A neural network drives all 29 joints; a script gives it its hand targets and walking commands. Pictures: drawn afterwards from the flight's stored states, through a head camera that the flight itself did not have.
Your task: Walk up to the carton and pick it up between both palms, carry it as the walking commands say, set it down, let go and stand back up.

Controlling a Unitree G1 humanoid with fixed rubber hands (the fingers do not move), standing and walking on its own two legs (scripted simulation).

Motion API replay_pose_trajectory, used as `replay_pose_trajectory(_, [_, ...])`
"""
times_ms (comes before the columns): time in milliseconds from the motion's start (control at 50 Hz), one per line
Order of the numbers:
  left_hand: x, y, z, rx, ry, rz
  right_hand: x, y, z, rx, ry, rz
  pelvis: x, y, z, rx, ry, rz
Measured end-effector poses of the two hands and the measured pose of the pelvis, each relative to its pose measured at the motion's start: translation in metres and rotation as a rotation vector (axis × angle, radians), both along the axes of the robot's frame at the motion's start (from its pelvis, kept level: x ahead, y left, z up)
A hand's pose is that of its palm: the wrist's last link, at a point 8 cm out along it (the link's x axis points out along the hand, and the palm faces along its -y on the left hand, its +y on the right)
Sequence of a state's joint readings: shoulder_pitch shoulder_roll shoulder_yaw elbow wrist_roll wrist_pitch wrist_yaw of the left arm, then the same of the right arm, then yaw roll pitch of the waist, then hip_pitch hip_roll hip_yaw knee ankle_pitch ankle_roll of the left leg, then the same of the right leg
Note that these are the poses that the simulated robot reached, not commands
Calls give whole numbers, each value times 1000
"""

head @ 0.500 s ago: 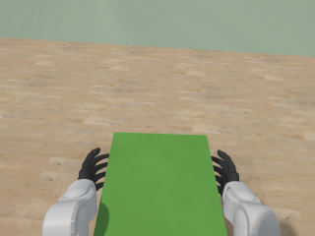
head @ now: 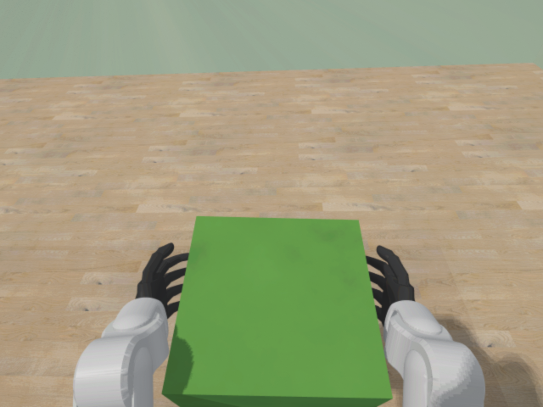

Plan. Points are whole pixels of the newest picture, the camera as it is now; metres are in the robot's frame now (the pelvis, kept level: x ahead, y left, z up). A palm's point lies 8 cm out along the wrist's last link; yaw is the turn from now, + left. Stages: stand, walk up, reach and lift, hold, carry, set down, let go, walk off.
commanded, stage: carry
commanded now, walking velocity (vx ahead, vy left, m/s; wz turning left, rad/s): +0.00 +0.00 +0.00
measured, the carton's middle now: (274, 328) +0.24 -0.01 +0.03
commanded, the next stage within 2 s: hold in 1.06 s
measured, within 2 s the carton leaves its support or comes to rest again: neither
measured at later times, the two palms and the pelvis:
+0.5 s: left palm (139, 310) +0.25 +0.17 +0.08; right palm (370, 300) +0.25 -0.13 +0.08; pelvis -0.01 +0.02 +0.01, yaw +1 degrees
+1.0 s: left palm (129, 307) +0.26 +0.19 +0.08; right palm (354, 298) +0.26 -0.11 +0.08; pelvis -0.01 +0.04 +0.01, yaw +1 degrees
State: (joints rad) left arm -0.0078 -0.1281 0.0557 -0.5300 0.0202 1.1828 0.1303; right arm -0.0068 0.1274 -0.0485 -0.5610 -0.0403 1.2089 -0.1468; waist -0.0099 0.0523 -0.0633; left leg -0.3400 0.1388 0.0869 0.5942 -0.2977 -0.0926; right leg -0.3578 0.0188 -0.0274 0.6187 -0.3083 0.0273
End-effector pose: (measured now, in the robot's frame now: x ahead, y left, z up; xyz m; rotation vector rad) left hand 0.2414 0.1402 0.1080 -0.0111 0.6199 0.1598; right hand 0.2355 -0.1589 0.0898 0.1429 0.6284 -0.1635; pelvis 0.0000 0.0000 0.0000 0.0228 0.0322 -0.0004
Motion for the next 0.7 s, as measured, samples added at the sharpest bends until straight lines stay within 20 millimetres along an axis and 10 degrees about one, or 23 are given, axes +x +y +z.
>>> replay_pose_trajectory(700, [8, 39, -27, -55, 30, 5, 13, 39, -8, -88, 30, 31, -7, 30, 10, -20, 45, 9])
